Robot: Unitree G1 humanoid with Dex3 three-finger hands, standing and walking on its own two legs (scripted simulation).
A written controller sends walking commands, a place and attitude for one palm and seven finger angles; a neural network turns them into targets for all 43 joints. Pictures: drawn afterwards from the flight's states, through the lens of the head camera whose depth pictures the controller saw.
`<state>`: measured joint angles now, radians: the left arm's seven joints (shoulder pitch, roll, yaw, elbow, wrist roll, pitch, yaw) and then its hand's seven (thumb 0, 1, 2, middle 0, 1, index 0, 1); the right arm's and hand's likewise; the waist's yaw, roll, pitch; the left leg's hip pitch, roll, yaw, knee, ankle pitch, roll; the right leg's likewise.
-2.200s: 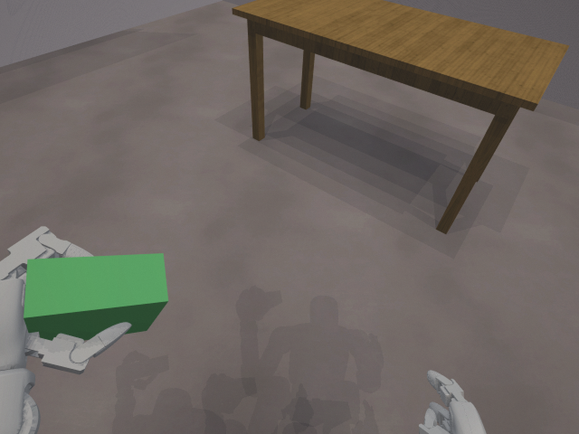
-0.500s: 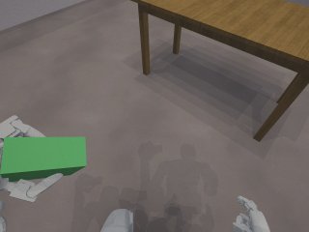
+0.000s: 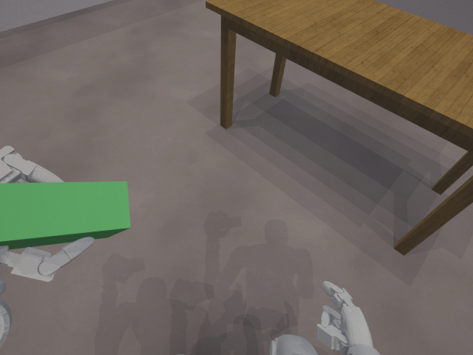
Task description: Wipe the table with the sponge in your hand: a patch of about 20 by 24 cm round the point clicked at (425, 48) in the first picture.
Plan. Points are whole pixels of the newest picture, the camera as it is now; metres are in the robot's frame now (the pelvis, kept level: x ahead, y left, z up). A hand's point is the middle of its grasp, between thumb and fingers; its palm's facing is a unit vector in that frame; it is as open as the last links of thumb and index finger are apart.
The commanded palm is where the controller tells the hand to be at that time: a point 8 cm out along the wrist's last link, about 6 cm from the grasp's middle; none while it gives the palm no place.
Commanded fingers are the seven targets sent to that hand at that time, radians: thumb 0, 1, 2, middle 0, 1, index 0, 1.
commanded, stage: walk to a spot facing it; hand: left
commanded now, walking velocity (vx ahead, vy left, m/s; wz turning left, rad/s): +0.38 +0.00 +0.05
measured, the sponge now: (81, 215) +0.25 +0.20 +0.17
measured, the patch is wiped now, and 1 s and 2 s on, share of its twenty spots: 0.00 0.00 0.00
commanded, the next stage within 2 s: turn to face it in 1.26 s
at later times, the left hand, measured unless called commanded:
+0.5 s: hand (122, 136) +0.36 +0.18 +0.19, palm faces +0.42 -0.77 -0.49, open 9.6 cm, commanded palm +0.29 +0.24 +0.18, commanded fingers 0.00 0.10 1.30 -1.20 -1.60 -1.20 -1.60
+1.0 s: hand (120, 90) +0.46 +0.21 +0.19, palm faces +0.60 -0.61 -0.52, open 9.6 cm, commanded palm +0.40 +0.24 +0.18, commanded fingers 0.00 0.10 1.30 -1.20 -1.60 -1.20 -1.60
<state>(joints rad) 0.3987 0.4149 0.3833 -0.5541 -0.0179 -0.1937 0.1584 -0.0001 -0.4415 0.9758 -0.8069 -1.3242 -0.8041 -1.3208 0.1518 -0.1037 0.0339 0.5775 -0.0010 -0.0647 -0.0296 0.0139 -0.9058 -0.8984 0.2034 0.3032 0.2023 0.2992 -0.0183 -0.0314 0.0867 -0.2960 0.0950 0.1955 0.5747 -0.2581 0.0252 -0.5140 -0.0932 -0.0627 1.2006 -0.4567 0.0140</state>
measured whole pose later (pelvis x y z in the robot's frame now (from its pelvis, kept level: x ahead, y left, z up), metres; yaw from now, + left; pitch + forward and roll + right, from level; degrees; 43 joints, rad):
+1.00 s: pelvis +0.32 -0.07 -0.01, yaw +15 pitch -1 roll +0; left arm 0.47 0.40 0.38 -0.51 -0.01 -0.21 0.14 0.00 -0.45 0.98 -0.81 -1.33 -0.80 -1.32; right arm 0.21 -0.14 0.02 0.63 0.01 -0.06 -0.05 0.01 -0.90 -0.90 0.21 0.30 0.21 0.30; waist 0.03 0.08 0.04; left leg -0.32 0.08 0.03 0.82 -0.45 -0.01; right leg -0.35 -0.09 -0.20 0.63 -0.24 -0.02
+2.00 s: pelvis +0.40 -0.12 +0.00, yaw +13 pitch +0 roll +3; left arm 0.48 0.34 0.32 -0.50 -0.04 -0.16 0.13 0.00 -0.45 1.00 -0.80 -1.34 -0.79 -1.34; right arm 0.15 -0.26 -0.02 0.58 0.01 -0.02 -0.03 0.01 -0.91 -0.90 0.20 0.30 0.20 0.30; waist -0.01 0.01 0.09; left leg -0.51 0.05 0.03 1.21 -0.40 -0.10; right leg -0.34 0.05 -0.03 0.53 -0.20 -0.11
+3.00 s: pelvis +0.26 -0.18 +0.00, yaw -22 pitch +1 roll +0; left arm 0.61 0.50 0.48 -0.69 -0.05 -0.23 0.13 0.00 -0.45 1.00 -0.79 -1.34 -0.78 -1.34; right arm 0.15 -0.28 -0.06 0.55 0.01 0.05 -0.01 0.01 -0.91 -0.90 0.20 0.30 0.20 0.30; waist -0.03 -0.02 0.12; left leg -0.43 0.06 0.06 0.83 -0.43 -0.08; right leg -0.38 0.06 0.05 0.55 -0.19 -0.04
